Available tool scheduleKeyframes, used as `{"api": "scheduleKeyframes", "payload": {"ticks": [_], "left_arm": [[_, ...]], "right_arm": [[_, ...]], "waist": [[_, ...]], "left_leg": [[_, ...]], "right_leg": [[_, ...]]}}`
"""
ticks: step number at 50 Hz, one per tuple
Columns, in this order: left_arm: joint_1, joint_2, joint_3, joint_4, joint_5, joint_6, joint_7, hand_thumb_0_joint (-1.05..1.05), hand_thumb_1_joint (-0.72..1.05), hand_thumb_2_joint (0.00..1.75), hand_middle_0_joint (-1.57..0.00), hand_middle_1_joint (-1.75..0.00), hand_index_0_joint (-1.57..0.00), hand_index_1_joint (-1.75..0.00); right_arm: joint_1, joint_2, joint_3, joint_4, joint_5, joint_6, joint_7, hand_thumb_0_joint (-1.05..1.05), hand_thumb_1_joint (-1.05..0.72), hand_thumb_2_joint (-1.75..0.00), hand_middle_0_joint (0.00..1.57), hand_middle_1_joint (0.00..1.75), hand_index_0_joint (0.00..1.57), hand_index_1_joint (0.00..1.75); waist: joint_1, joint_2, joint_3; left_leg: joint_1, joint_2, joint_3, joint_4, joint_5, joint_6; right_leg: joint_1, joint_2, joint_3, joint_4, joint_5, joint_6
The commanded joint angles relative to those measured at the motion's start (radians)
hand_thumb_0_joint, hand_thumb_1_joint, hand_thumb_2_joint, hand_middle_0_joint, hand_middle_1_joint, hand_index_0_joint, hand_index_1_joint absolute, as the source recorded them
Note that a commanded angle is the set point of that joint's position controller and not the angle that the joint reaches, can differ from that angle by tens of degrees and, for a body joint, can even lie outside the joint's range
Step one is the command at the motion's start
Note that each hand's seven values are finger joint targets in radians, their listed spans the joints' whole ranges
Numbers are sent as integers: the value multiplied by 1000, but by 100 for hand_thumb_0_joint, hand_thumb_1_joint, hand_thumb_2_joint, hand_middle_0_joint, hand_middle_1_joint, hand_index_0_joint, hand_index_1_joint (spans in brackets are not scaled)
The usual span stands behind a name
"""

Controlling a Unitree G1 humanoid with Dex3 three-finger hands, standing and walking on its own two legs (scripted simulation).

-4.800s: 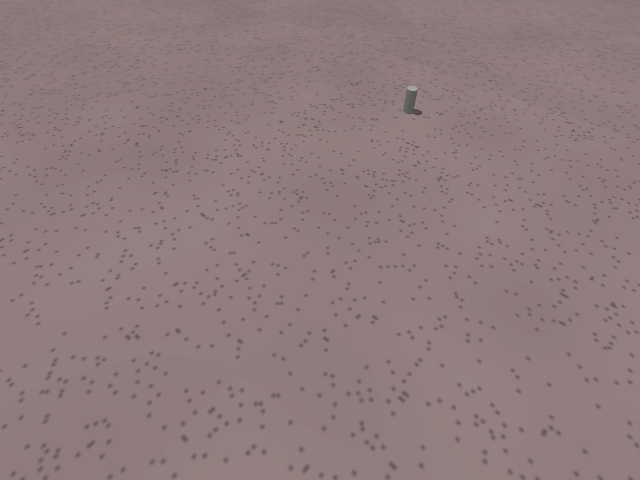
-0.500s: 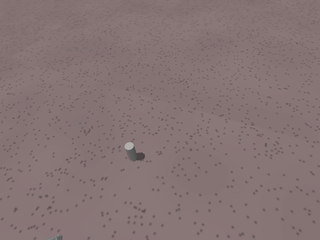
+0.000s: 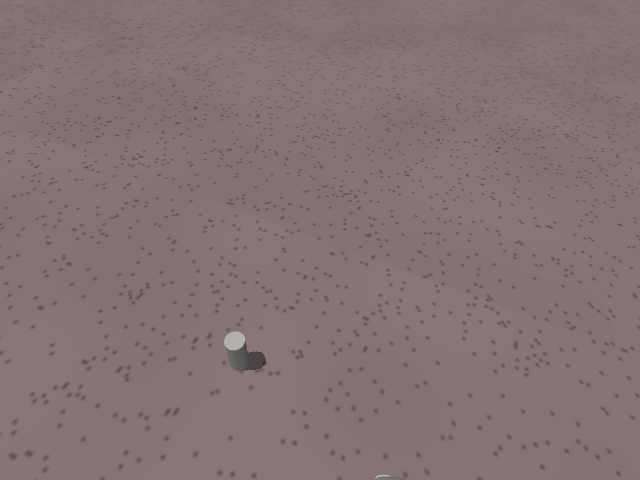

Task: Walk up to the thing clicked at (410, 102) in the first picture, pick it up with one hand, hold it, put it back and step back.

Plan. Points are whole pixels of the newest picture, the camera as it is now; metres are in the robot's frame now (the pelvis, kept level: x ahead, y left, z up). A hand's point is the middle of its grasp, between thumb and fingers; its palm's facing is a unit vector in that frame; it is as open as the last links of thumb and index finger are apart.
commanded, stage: walk up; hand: left
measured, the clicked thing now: (237, 351) +0.63 +0.24 -0.70
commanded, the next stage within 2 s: none
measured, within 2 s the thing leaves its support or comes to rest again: neither
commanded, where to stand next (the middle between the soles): +0.22 -0.01 m, yaw -1 degrees
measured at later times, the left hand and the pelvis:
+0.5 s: hand (109, 469) +0.18 +0.29 -0.14, palm faces -0.02 -0.90 -0.43, open 7.4 cm; pelvis +0.14 +0.00 -0.01, yaw +0 degrees
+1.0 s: hand (130, 431) +0.23 +0.28 -0.15, palm faces -0.02 -0.94 -0.35, open 7.4 cm; pelvis +0.17 +0.02 +0.00, yaw -1 degrees
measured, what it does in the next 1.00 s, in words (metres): walks ahead: right foot, then left foot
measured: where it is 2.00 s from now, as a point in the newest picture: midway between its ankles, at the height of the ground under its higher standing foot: outside the picture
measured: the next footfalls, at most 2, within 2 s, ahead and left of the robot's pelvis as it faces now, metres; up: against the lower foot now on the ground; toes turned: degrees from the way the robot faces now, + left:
right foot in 0.18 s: +0.19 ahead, -0.12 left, +0.00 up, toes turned -3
left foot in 0.52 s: +0.27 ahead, +0.15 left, +0.00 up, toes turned +2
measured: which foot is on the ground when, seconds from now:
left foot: down 0.00-0.20, up 0.22-0.50, down 0.52-1.00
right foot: up 0.00-0.16, down 0.18-1.00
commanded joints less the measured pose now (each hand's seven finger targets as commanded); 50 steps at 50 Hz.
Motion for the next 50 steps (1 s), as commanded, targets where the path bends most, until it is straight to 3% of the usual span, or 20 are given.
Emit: {"api": "scheduleKeyframes", "payload": {"ticks": [1, 4, 7, 8, 9, 10, 11, 12, 14, 21, 23, 25, 26, 27, 28, 33, 35, 38, 45, 50], "left_arm": [[-5, 178, 53, -76, 9, -15, -11, 0, 90, 90, -20, -30, -20, -30], [-21, 176, 60, -68, 11, -24, -14, 0, 90, 90, -20, -30, -20, -30], [75, 181, 72, -33, 14, -42, 1, 0, 90, 90, -20, -30, -20, -30], [157, 208, 89, -13, 15, -50, 13, 0, 90, 90, -20, -30, -20, -30], [233, 289, 112, -11, 23, -63, 30, 0, 90, 90, -20, -30, -20, -30], [185, 354, 113, -54, 17, -66, 36, 0, 90, 90, -20, -30, -20, -30], [134, 340, 103, -69, 0, -59, 35, 0, 90, 90, -20, -30, -20, -30], [93, 313, 100, -83, -5, -59, 36, 0, 90, 90, -20, -30, -20, -30], [40, 269, 86, -98, -3, -57, 43, 0, 90, 90, -20, -30, -20, -30], [-20, 217, 49, -103, 9, -40, 53, 0, 90, 90, -20, -30, -20, -30], [-51, 222, 43, -99, 1, -25, 56, 0, 90, 90, -20, -30, -20, -30], [-78, 179, 22, -103, -6, -7, 57, 0, 90, 90, -20, -30, -20, -30], [-43, 128, 6, -97, -13, 2, 56, 0, 90, 90, -20, -30, -20, -30], [6, 116, -2, -77, -27, 20, 60, 0, 90, 90, -20, -30, -20, -30], [-7, 176, 13, -31, -18, 34, 70, 0, 90, 90, -20, -30, -20, -30], [35, 156, 16, 84, -3, 24, 61, 0, 90, 90, -20, -30, -20, -30], [-87, 200, 16, 66, 11, 17, 60, 0, 90, 90, -20, -30, -20, -30], [-140, 155, -2, 86, -4, 18, 50, 0, 90, 90, -20, -30, -20, -30], [-186, 152, -8, 146, -7, 16, 49, 0, 90, 90, -20, -30, -20, -30], [-236, 141, -12, 173, -3, 23, 45, 0, 90, 90, -20, -30, -20, -30]], "right_arm": [[3, -301, -88, -78, -4, -13, -20, 0, -90, -90, 20, 30, 20, 30], [-24, -299, -90, -93, -5, -4, -12, 0, -90, -90, 20, 30, 20, 30], [-50, -264, -75, -108, -2, 14, -6, 0, -90, -90, 20, 30, 20, 30], [-12, -211, -56, -107, 0, 15, -8, 0, -90, -90, 20, 30, 20, 30], [25, -135, -31, -121, 5, 12, -8, 0, -90, -90, 20, 30, 20, 30], [14, -171, -38, -122, 0, 24, -13, 0, -90, -90, 20, 30, 20, 30], [-23, -248, -63, -105, -8, 39, -25, 0, -90, -90, 20, 30, 20, 30], [-19, -260, -66, -91, 0, 39, -24, 0, -90, -90, 20, 30, 20, 30], [29, -248, -67, -54, 2, 42, -16, 0, -90, -90, 20, 30, 20, 30], [-19, -160, -51, -1, 4, 50, -22, 0, -90, -90, 20, 30, 20, 30], [-19, -157, -50, 20, 9, 44, -32, 0, -90, -90, 20, 30, 20, 30], [6, -193, -57, 39, 3, 33, -45, 0, -90, -90, 20, 30, 20, 30], [1, -254, -69, 40, -8, 28, -51, 0, -90, -90, 20, 30, 20, 30], [-66, -300, -66, 8, 4, 25, -52, 0, -90, -90, 20, 30, 20, 30], [-110, -317, -71, 16, 8, 32, -51, 0, -90, -90, 20, 30, 20, 30], [-250, -233, -28, 36, 8, 48, -53, 0, -90, -90, 20, 30, 20, 30], [-237, -175, -6, 55, 20, 52, -51, 0, -90, -90, 20, 30, 20, 30], [-267, -215, -10, 108, 12, 41, -52, 0, -90, -90, 20, 30, 20, 30], [-316, -190, 4, 176, 19, 33, -55, 0, -90, -90, 20, 30, 20, 30], [-340, -180, 6, 215, 17, 43, -53, 0, -90, -90, 20, 30, 20, 30]], "waist": [[-21, 215, 19], [-14, 204, 11], [46, 118, -48], [88, 1, -101], [112, -239, -132], [94, -198, -89], [79, -69, -26], [61, -39, -1], [28, -63, 3], [22, -127, -65], [3, -92, -92], [-29, -22, -106], [-15, 132, -131], [10, 222, -164], [4, 226, -141], [59, 241, -108], [7, 100, -75], [12, 158, -99], [8, 77, -137], [2, 38, -110]], "left_leg": [[0, 239, -227, -290, -119, 217], [-76, 215, -196, -258, -186, 195], [-145, 154, -114, -51, -139, 145], [-203, 118, -86, 135, -71, 111], [-334, 5, -3, 444, -164, 52], [-485, -63, -63, 573, -286, 13], [-466, 14, -165, 606, -282, 8], [-480, 43, -186, 606, -228, 7], [-412, 75, -180, 537, -151, -5], [-105, 17, -57, 201, 14, -35], [-11, -13, -23, 119, 113, -23], [98, -6, -57, 3, 214, 4], [135, 141, -238, -58, 274, 36], [49, 305, -478, -151, 177, 147], [-31, 314, -526, -180, -4, 197], [-138, 172, -281, -71, -19, 80], [-126, 105, -233, -70, -110, 18], [-21, 131, -256, -119, -76, 25], [90, 115, -174, -114, 202, 15], [106, 106, -163, -164, 125, 5]], "right_leg": [[-40, -46, -12, -164, 61, 17], [81, -12, -48, -276, 113, 11], [316, 43, -94, -411, 185, 5], [474, 36, -28, -468, 121, -12], [557, -185, 322, -633, -45, -69], [525, -374, 662, -752, -160, -189], [406, -402, 663, -738, -171, -241], [395, -354, 545, -723, -108, -247], [329, -263, 340, -696, 13, -203], [159, -176, 48, -500, 621, -173], [124, -157, 26, -416, 575, -146], [45, -110, 20, -307, 335, -87], [-10, -36, -17, -211, 156, -38], [43, 43, -21, -134, -108, -2], [93, 14, 25, -80, -243, -6], [253, 2, 10, -411, 63, -11], [182, -75, 159, -518, 22, -42], [186, -34, 73, -477, 80, -22], [247, -61, 79, -559, 269, -10], [247, -72, 91, -636, 214, -6]]}}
